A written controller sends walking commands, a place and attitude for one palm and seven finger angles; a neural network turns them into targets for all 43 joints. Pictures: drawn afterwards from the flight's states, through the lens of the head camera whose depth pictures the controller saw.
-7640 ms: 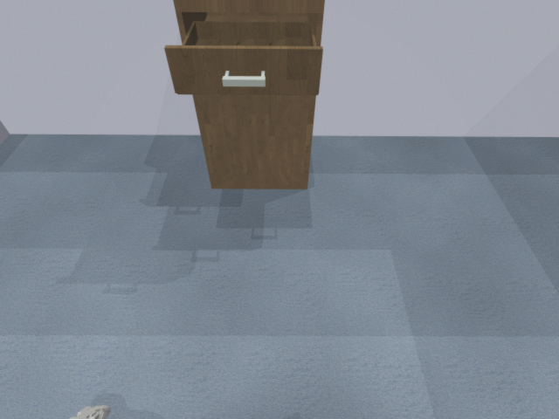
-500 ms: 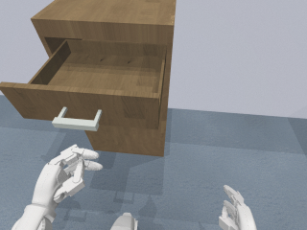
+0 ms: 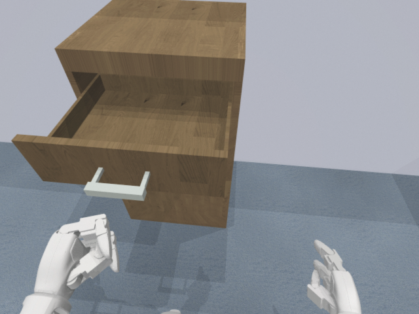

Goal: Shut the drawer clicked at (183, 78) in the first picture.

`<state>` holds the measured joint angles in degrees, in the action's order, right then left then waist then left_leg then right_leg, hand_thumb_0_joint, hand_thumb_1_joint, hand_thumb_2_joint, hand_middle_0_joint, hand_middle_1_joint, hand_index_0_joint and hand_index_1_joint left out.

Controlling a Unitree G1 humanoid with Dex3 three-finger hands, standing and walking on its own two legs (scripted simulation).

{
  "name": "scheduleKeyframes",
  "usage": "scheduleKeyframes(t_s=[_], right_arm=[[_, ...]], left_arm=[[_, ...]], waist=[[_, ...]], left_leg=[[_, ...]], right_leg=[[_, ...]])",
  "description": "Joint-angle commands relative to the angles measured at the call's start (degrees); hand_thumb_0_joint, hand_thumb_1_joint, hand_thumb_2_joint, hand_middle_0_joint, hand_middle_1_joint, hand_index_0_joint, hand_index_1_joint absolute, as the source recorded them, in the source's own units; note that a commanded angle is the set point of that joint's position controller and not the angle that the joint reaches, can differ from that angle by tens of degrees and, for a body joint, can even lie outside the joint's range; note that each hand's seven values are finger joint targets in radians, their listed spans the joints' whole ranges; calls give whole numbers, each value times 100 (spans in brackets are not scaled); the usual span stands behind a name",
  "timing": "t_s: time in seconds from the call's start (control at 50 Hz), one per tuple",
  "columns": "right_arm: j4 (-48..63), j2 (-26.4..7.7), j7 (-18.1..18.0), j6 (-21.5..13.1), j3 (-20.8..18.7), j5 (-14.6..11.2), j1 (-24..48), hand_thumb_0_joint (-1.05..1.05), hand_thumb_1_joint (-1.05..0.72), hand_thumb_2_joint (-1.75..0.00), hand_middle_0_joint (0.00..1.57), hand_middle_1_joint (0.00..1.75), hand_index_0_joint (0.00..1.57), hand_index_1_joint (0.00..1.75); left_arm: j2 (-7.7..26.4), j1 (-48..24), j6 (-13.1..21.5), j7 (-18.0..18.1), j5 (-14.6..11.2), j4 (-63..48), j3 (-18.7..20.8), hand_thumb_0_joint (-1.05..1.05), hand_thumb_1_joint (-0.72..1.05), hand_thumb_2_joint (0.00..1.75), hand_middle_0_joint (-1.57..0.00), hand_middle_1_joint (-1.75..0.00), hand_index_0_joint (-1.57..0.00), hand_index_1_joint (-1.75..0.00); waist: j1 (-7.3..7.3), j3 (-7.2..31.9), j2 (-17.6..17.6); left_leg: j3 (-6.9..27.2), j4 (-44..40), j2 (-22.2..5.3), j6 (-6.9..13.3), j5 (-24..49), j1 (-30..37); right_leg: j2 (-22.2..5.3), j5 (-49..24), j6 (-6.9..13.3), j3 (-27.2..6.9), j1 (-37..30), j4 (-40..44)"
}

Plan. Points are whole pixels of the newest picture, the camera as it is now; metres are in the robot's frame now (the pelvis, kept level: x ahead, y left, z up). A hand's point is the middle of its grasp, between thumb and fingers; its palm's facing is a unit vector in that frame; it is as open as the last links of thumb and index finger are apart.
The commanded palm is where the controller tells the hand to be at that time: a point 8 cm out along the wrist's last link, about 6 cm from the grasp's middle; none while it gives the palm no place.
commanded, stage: raise the hand and make a fist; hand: left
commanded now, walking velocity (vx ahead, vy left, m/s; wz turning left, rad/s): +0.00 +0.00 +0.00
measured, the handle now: (119, 182) +0.36 +0.23 +0.04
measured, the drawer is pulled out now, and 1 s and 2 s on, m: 0.28 0.28 0.28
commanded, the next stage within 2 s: bring the fist close to the handle in 0.70 s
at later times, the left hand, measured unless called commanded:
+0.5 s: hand (97, 249) +0.18 +0.18 +0.13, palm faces +0.01 -1.00 -0.09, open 3.3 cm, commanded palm +0.15 +0.23 +0.14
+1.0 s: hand (95, 252) +0.18 +0.19 +0.12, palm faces +0.03 -1.00 -0.07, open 3.3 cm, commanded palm +0.16 +0.24 +0.12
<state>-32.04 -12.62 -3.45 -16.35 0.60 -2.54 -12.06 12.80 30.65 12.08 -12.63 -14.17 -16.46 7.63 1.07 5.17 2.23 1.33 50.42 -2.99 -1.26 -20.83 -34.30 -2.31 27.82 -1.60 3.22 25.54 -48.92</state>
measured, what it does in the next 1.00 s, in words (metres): stands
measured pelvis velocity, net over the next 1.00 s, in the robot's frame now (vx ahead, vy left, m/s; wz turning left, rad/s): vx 0.01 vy -0.02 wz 0.01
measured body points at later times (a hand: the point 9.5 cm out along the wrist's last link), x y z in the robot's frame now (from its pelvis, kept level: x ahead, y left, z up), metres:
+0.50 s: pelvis +0.01 -0.02 +0.02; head -0.01 -0.03 +0.47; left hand +0.18 +0.23 +0.14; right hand +0.20 -0.24 -0.04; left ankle +0.05 +0.13 -0.70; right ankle -0.03 -0.14 -0.70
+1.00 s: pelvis +0.01 -0.02 +0.02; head +0.00 -0.04 +0.47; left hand +0.18 +0.24 +0.12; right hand +0.21 -0.25 -0.04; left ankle +0.05 +0.13 -0.70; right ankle -0.03 -0.14 -0.70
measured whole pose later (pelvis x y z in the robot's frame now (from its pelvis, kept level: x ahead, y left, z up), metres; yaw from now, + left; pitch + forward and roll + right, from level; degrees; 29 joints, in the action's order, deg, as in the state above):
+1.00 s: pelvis +0.01 -0.02 +0.02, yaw +0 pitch +1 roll -1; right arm -35.9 -14.6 -5.5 -21.0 1.3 -3.3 -12.9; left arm 14.2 28.0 9.6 -20.7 -18.9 -9.6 15.1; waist 2.6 4.2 3.5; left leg 1.9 42.0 -3.8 -2.9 -18.0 -25.4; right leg -1.2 25.7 0.0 4.1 17.3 -41.7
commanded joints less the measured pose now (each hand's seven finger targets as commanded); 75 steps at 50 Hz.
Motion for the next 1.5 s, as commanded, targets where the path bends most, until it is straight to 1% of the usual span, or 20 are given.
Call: scheduleKeyframes(t_s=[0.0, 0.2, 0.24, 0.36, 0.4, 0.5, 0.54, 0.6, 0.68, 0.74, 0.84, 0.86, 0.94, 1.06, 1.16, 1.24, 1.3, 1.34, 1.42, 1.48], right_arm=[[960, -608, -31, -208, -234, -44, 495, 0, -90, -90, 20, 30, 20, 30], [972, -632, -85, -328, -88, -86, 569, 0, -90, -90, 20, 30, 20, 30], [905, -653, -133, -368, -81, -97, 656, 0, -90, -90, 20, 30, 20, 30], [830, -661, -175, -521, -67, -139, 627, 0, -90, -90, 20, 30, 20, 30], [844, -688, -177, -578, -78, -134, 642, 0, -90, -90, 20, 30, 20, 30], [797, -680, -182, -679, -88, -120, 630, 0, -90, -90, 20, 30, 20, 30], [707, -678, -197, -687, -120, -110, 659, 0, -90, -90, 20, 30, 20, 30], [717, -658, -206, -706, -126, -129, 628, 0, -90, -90, 20, 30, 20, 30], [669, -683, -224, -750, -164, -147, 638, 0, -90, -90, 20, 30, 20, 30], [659, -697, -226, -827, -151, -146, 686, 0, -90, -90, 20, 30, 20, 30], [535, -749, -254, -844, -176, -120, 595, 0, -90, -90, 20, 30, 20, 30], [539, -760, -254, -836, -176, -112, 554, 0, -90, -90, 20, 30, 20, 30], [483, -774, -241, -787, -203, -77, 545, 0, -90, -90, 20, 30, 20, 30], [493, -762, -185, -652, -199, -22, 505, 0, -90, -90, 20, 30, 20, 30], [534, -783, -146, -507, -234, 8, 464, 0, -90, -90, 20, 30, 20, 30], [566, -785, -94, -394, -240, 28, 474, 0, -90, -90, 20, 30, 20, 30], [628, -798, -78, -336, -252, 38, 397, 0, -90, -90, 20, 30, 20, 30], [569, -827, -91, -272, -257, 53, 369, 0, -90, -90, 20, 30, 20, 30], [614, -834, -77, -236, -255, 48, 318, 0, -90, -90, 20, 30, 20, 30], [620, -849, -71, -191, -271, 60, 260, 0, -90, -90, 20, 30, 20, 30]], left_arm=[[668, -45, 127, -55, -130, -1352, 563, 0, 90, 90, -140, -160, -140, -160], [809, -375, -125, -362, -347, -1681, 709, 0, 90, 90, -140, -160, -140, -160], [1022, -351, -201, -356, -381, -1537, 998, 0, 90, 90, -140, -160, -140, -160], [848, -352, -354, -489, -463, -1207, 912, 0, 90, 90, -140, -160, -140, -160], [877, -448, -357, -510, -469, -1243, 883, 0, 90, 90, -140, -160, -140, -160], [1021, -629, -231, -384, -410, -1324, 1023, 0, 90, 90, -140, -160, -140, -160], [1261, -534, -165, -313, -427, -1182, 1387, 0, 90, 90, -140, -160, -140, -160], [1103, -502, -111, -395, -505, -1068, 1317, 0, 90, 90, -140, -160, -140, -160], [1218, -289, -108, -608, -611, -825, 1525, 0, 90, 90, -140, -160, -140, -160], [1136, -333, -60, -752, -657, -888, 1400, 0, 90, 90, -140, -160, -140, -160], [1077, -614, 23, -811, -681, -559, 1354, 0, 90, 90, -140, -160, -140, -160], [995, -673, 53, -828, -669, -529, 1243, 0, 90, 90, -140, -160, -140, -160], [1162, -862, 205, -777, -536, -442, 1332, 0, 90, 90, -140, -160, -140, -160], [902, -1085, 377, -724, -457, -203, 1054, 0, 90, 90, -140, -160, -140, -160], [888, -1162, 423, -628, -390, 96, 1025, 0, 90, 90, -140, -160, -140, -160], [882, -1167, 511, -536, -334, 141, 994, 0, 90, 90, -140, -160, -140, -160], [735, -1438, 630, -482, -312, 98, 760, 0, 90, 90, -140, -160, -140, -160], [936, -1519, 692, -393, -268, 303, 963, 0, 90, 90, -140, -160, -140, -160], [791, -1799, 869, -395, -251, 332, 759, 0, 90, 90, -140, -160, -140, -160], [708, -1923, 905, -332, -190, 485, 609, 0, 90, 90, -140, -160, -140, -160]], waist=[[19, 533, 116], [3, 329, 155], [64, 222, 54], [75, 142, 6], [71, 104, -154], [86, 48, -61], [166, 106, -11], [130, 141, -125], [166, 220, -208], [144, 125, -69], [50, -96, -380], [15, -91, -278], [14, 125, -108], [-49, 236, 44], [-59, 408, -158], [-44, 444, -21], [-134, 546, -67], [-136, 452, -192], [-174, 714, 97], [-230, 812, -34]], left_leg=[[-57, -991, 207, 241, 974, 1294], [-23, -1212, 235, 237, 932, 1586], [-12, -1263, 240, 242, 806, 1557], [-71, -1399, 277, 232, 714, 1651], [-79, -1398, 282, 246, 748, 1629], [-111, -1429, 293, 238, 633, 1629], [-132, -1390, 291, 227, 706, 1616], [-180, -1386, 294, 226, 824, 1659], [-200, -1303, 304, 231, 1126, 1655], [-192, -1269, 309, 242, 1177, 1697], [-157, -1257, 319, 239, 1053, 1599], [-165, -1259, 331, 242, 1027, 1616], [-186, -1206, 325, 252, 1073, 1646], [-171, -1170, 321, 246, 1011, 1580], [-156, -1096, 318, 247, 976, 1416], [-139, -1017, 304, 236, 1012, 1281], [-115, -952, 295, 224, 900, 1231], [-84, -911, 276, 223, 731, 1040], [-75, -784, 269, 197, 667, 996], [-43, -672, 242, 205, 622, 912]], right_leg=[[352, -1545, 182, 270, 173, 923], [375, -1594, 174, 249, -21, 1273], [389, -1453, 179, 210, -67, 1411], [350, -1326, 157, 157, -151, 1608], [334, -1385, 135, 119, -167, 1645], [309, -1127, 132, 67, -138, 1708], [291, -1157, 148, -22, -259, 1767], [273, -1359, 118, -29, -281, 1756], [251, -1964, 87, -119, -424, 1735], [253, -2129, 74, -160, -404, 1750], [294, -1919, 63, -139, -215, 1764], [284, -1863, 60, -162, -140, 1750], [270, -1820, 86, -145, -179, 1665], [265, -1702, 113, -28, -33, 1474], [260, -1629, 106, 9, 52, 1319], [280, -1665, 136, 72, 132, 1151], [286, -1512, 129, 114, 346, 999], [308, -1273, 141, 113, 440, 975], [295, -1155, 165, 120, 627, 761], [304, -1110, 159, 124, 797, 647]])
